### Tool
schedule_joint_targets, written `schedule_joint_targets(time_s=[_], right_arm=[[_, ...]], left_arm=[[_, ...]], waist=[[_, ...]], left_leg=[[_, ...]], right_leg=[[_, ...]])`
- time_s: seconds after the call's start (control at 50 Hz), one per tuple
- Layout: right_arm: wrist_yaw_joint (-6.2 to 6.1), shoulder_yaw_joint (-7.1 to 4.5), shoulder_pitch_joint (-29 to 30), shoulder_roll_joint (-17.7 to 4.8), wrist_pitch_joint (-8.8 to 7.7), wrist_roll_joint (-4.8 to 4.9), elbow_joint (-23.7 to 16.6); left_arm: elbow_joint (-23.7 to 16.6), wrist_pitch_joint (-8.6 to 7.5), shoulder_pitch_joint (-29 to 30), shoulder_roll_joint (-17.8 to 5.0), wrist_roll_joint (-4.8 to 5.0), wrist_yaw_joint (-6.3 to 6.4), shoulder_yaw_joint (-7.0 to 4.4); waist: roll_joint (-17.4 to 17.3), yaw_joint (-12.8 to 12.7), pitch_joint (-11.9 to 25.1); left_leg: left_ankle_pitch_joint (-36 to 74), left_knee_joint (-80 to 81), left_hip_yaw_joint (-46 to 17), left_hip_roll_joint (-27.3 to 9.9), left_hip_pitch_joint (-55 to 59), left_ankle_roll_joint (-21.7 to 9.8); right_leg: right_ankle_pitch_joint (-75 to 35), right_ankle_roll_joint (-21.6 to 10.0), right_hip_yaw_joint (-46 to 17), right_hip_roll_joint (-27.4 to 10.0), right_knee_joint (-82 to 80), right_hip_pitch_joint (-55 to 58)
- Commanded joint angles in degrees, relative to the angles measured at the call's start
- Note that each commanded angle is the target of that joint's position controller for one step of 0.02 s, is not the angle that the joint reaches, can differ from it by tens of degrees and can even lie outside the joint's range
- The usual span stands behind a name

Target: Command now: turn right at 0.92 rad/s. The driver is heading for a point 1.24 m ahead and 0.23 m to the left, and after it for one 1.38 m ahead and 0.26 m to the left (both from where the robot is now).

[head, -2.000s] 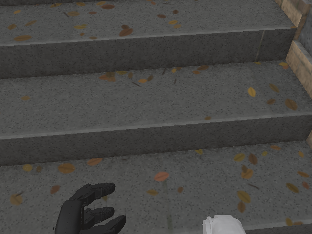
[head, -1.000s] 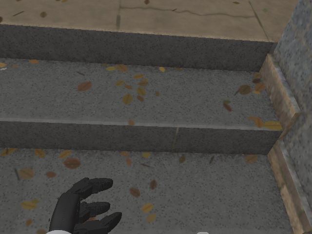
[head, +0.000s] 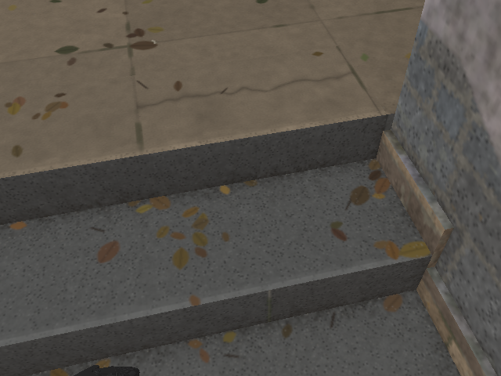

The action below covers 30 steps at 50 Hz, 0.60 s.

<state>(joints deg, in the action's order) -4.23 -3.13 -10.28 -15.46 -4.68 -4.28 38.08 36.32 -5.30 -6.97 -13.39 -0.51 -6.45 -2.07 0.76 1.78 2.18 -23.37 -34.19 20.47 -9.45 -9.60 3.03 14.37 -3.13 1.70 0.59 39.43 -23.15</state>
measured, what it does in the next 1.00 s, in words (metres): climbs, turning left: left foot, then right foot 0.16 m higher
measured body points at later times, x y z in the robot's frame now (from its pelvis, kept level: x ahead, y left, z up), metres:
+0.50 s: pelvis +0.07 +0.03 +0.02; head +0.08 +0.04 +0.47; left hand +0.14 +0.29 -0.11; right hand +0.18 -0.19 -0.11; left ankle -0.02 +0.16 -0.63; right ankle +0.01 -0.08 -0.72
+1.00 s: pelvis +0.32 +0.29 +0.04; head +0.31 +0.30 +0.49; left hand +0.36 +0.57 -0.05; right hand +0.45 -0.01 -0.07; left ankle +0.10 +0.24 -0.64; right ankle +0.42 +0.26 -0.53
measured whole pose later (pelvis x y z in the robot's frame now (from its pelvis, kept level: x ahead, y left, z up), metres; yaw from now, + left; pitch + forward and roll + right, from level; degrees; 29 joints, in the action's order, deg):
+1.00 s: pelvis +0.32 +0.29 +0.04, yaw +22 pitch +3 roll -6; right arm 5.0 -7.8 -27.4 -20.6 -0.3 -5.6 57.5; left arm 31.9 0.4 -11.7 -10.4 3.0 -5.4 -1.9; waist -3.0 -10.5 5.7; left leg -2.3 -42.5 10.5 -6.4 -1.9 6.7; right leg 12.3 -6.5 8.2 12.6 82.6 -53.4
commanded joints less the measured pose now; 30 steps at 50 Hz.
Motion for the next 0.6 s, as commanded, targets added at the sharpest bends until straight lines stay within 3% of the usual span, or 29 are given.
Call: schedule_joint_targets(time_s=[0.02, 0.04, 0.06, 0.08, 0.1, 0.12, 0.16, 0.2, 0.22, 0.24, 0.26, 0.28, 0.3, 0.32, 0.34, 0.36, 0.38, 0.42, 0.44, 0.46, 0.48, 0.52, 0.54, 0.56, 0.58, 0.6], right_arm=[[-0.21, 1.11, -3.33, 3.04, -3.17, 2.17, -9.07], [0.88, 0.91, 2.03, 1.52, -3.11, 5.39, -9.16], [1.08, -0.29, 8.66, -2.75, -2.64, 6.17, -7.93], [0.94, -1.38, 8.4, -6.02, -2.04, 4.77, -6.37], [0.35, -2.27, 6.39, -7.77, -1.74, 3.98, -4.71], [0.87, -2.25, 4.23, -6.53, -1.67, 3.15, -3.43], [4.05, -1.27, -4.59, -2.39, -0.09, 3.19, 2.81], [7.53, -1.85, -12.91, -2.59, 1.45, 4.03, 8.6], [8.48, -1.93, -12.72, -1.53, 1.76, 4.28, 8.64], [8.89, -2.19, -11.92, -1.93, 1.87, 3.47, 8.55], [8.94, -1.99, -7.57, -2.2, 1.97, 2.44, 7.22], [8.27, -1.63, -1.17, -2.87, 1.95, 2.02, 4.19], [7.14, -0.46, 1.82, -1.81, 1.72, 2.88, 2.59], [6.4, 0.09, 1.36, -1.31, 1.29, 3.67, 2.31], [6.08, 0.8, -0.57, -0.29, 0.78, 3.38, 2.98], [5.94, 0.8, -0.14, 0.08, 0.12, 2.65, 3.0], [6.47, 1.71, -0.63, 1.6, 0.33, 1.74, 3.09], [7.83, 2.36, 0.63, 3.53, 0.33, 1.06, 3.55], [8.99, 2.4, 2.4, 3.81, 0.77, 1.33, 2.92], [7.63, 0.1, 8.91, -0.99, 1.4, 4.45, -1.42], [7.19, 0.35, 11.83, -0.3, 1.6, 4.22, -2.93], [6.7, 0.5, 11.35, 1.15, 2.23, 4.26, -4.9], [6.29, 0.6, 11.55, 1.79, 2.47, 3.89, -5.7], [6.42, 1.24, 13.69, 3.71, 3.0, 3.29, -8.29], [6.35, 1.36, 15.34, 4.24, 3.48, 2.8, -9.59], [5.25, 1.95, 17.92, 6.37, 4.04, 2.78, -11.88]], left_arm=[[-1.44, -1.19, -15.71, -20.14, -1.39, 4.88, -7.53], [0.63, -2.71, -16.56, -17.53, -2.66, 4.45, -7.44], [2.18, -3.26, -15.43, -12.03, -2.83, 3.89, -6.11], [0.98, -2.63, -10.66, -9.29, -1.61, 3.82, -4.51], [-0.1, -1.79, -3.95, -6.46, -0.83, 4.0, -2.71], [-1.92, -0.73, 1.58, -3.78, -0.63, 4.21, -1.05], [-3.56, -0.07, 10.22, -0.82, -1.26, 3.91, 1.27], [-4.61, -0.53, 15.54, 0.55, -0.28, 2.53, 2.96], [-4.61, -0.97, 16.25, 0.38, 0.38, 2.25, 3.4], [-1.9, -0.78, 10.53, -3.25, 0.33, 2.43, 2.14], [2.38, 0.17, 0.05, -7.24, 0.3, 2.8, 0.15], [6.07, 1.18, -8.27, -12.91, -0.59, 3.51, -2.29], [7.91, 1.81, -10.43, -13.69, -0.26, 4.32, -2.58], [8.15, 1.84, -9.47, -11.74, 0.43, 4.3, -1.88], [8.31, 1.14, -6.91, -8.42, -0.08, 4.61, -0.57], [8.33, 0.46, -4.39, -6.26, -0.32, 5.09, 0.14], [8.94, -0.08, -4.76, -5.85, -1.14, 6.03, 0.4], [10.49, -0.54, -6.27, -6.21, -2.6, 7.15, 0.02], [10.52, -0.74, -6.15, -6.82, -3.34, 7.54, -0.48], [10.23, -1.19, -13.49, -10.45, -4.15, 7.87, -2.52], [12.61, -1.62, -16.09, -10.94, -3.64, 7.9, -2.99], [13.74, -2.14, -16.68, -7.86, -3.11, 7.88, -2.46], [13.82, -2.31, -17.61, -7.1, -3.56, 7.64, -2.59], [14.38, -2.55, -17.52, -6.38, -3.99, 8.42, -2.48], [14.43, -3.38, -17.26, -7.33, -3.81, 8.69, -2.66], [15.48, -4.19, -19.06, -6.89, -4.19, 8.65, -2.23]], waist=[[13.73, -2.48, 17.2], [10.95, -6.34, 12.58], [7.08, -9.23, 5.41], [6.36, -7.7, 3.8], [5.31, -3.32, 3.96], [3.98, 0.44, 2.55], [3.02, 5.37, 7.49], [0.06, 7.27, 7.63], [-1.9, 7.14, 7.3], [-0.75, 4.24, 6.44], [2.3, -2.19, 3.98], [6.86, -7.55, 0.23], [8.38, -9.15, -0.49], [6.54, -8.28, 0.4], [6.57, -7.03, 1.99], [5.99, -5.99, 2.95], [6.6, -6.32, 3.8], [4.4, -6.35, 4.36], [4.2, -6.32, 3.23], [3.99, -10.32, 1.66], [7.33, -11.14, -0.58], [8.36, -8.5, -0.98], [7.15, -7.86, -0.94], [7.88, -7.05, -2.73], [5.78, -6.54, -3.85], [7.76, -6.67, -5.38]], left_leg=[[-19.8, -27.31, -10.35, 9.79, -28.41, 5.89], [-20.55, -37.98, -21.85, 10.67, -39.94, 5.6], [-15.55, -49.37, -24.88, 7.48, -47.0, 4.23], [-10.56, -56.52, -25.14, 6.05, -46.75, 3.39], [-3.1, -57.82, -26.06, 5.24, -41.28, 1.89], [0.92, -57.0, -26.45, 5.06, -35.02, 0.76], [9.52, -61.87, -25.51, 6.03, -24.16, 2.37], [15.61, -57.1, -23.96, 4.99, -17.14, 5.86], [15.77, -45.46, -22.52, 3.38, -15.38, 7.44], [11.42, -33.82, -19.35, 3.3, -15.49, 7.34], [2.99, -26.51, -17.47, 4.05, -19.71, 6.22], [-1.84, -24.0, -17.07, 5.61, -28.7, 4.51], [0.78, -23.49, -20.92, 4.08, -36.18, 2.81], [2.73, -24.41, -23.05, 2.58, -37.64, 0.65], [4.39, -26.41, -24.34, 2.33, -38.87, -1.23], [3.26, -28.98, -23.03, 2.86, -37.34, -3.35], [2.32, -31.07, -22.51, 3.09, -38.37, -4.73], [0.26, -33.05, -20.14, 2.88, -37.11, -7.16], [-2.0, -30.77, -18.29, 3.24, -35.81, -8.5], [-3.95, -31.92, -13.8, 6.66, -40.3, -8.98], [-3.42, -34.79, -14.32, 5.23, -46.13, -9.14], [-2.85, -40.14, -18.78, 2.45, -49.58, -9.76], [-4.24, -43.36, -19.39, 1.41, -51.93, -10.06], [-6.14, -43.69, -21.29, -0.29, -56.25, -10.08], [-6.95, -43.88, -21.73, -1.11, -56.72, -9.99], [-12.14, -52.8, -23.12, -1.08, -63.62, -10.74]], right_leg=[[-55.44, -26.29, -35.24, -14.58, -10.24, 41.49], [-43.67, -23.91, -39.95, -19.08, -13.8, 39.92], [-23.28, -18.2, -33.45, -17.75, -13.43, 31.1], [-18.12, -16.89, -28.69, -16.82, -14.38, 21.21], [-18.75, -15.83, -23.23, -15.22, -15.6, 8.68], [-22.57, -15.03, -19.07, -13.53, -16.05, -2.25], [-30.8, -13.94, -14.06, -11.37, -14.04, -12.75], [-29.75, -10.15, -7.45, -8.51, -13.09, -16.66], [-30.99, -7.16, -4.94, -7.76, -12.13, -13.79], [-21.54, -7.38, -3.81, -8.32, -13.55, -8.85], [-1.44, -10.21, -7.38, -11.47, -17.15, -1.59], [10.68, -14.54, -16.33, -17.39, -20.75, 7.09], [17.98, -17.19, -26.92, -23.19, -22.93, 14.28], [18.43, -17.45, -31.81, -26.32, -24.07, 17.06], [17.39, -17.35, -32.04, -27.3, -24.75, 19.2], [15.29, -16.15, -28.35, -26.34, -25.37, 19.6], [12.08, -16.23, -25.54, -26.44, -25.57, 21.73], [5.39, -14.31, -16.18, -24.71, -26.16, 23.48], [2.07, -14.05, -12.18, -23.98, -27.13, 23.75], [14.38, -7.62, -6.84, -18.47, -28.89, 28.14], [16.67, -7.35, -7.83, -19.64, -30.69, 31.47], [13.54, -6.84, -6.77, -22.15, -31.62, 33.97], [11.92, -7.19, -5.9, -23.73, -31.65, 35.13], [11.03, -7.24, -4.46, -24.99, -32.64, 36.13], [10.21, -7.05, -3.24, -26.87, -33.03, 34.43], [4.71, -7.14, -3.74, -29.29, -33.14, 36.81]])
Keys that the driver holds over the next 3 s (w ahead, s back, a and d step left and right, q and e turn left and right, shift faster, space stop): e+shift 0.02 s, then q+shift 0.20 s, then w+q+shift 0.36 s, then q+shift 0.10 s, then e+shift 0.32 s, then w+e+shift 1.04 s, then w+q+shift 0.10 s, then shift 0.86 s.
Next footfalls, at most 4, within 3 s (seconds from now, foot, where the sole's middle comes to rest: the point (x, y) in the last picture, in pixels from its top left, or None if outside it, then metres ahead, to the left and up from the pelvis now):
0.64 left None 0.10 0.24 -0.76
1.00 right None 0.43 0.28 -0.61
1.34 left None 0.62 0.60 -0.45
1.78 right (107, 124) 0.99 0.37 -0.30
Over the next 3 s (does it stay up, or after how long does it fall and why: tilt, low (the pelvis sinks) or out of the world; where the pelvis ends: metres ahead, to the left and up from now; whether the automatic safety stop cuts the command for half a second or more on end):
stays up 1.53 0.21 0.47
